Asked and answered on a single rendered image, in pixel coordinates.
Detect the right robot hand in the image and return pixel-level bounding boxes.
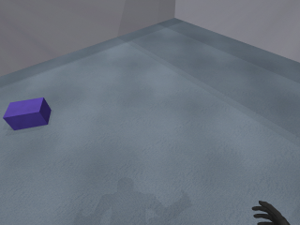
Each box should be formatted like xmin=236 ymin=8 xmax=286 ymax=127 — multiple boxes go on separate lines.
xmin=251 ymin=201 xmax=291 ymax=225

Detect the carton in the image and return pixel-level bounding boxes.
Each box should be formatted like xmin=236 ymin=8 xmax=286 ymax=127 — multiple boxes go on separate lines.
xmin=3 ymin=97 xmax=52 ymax=130

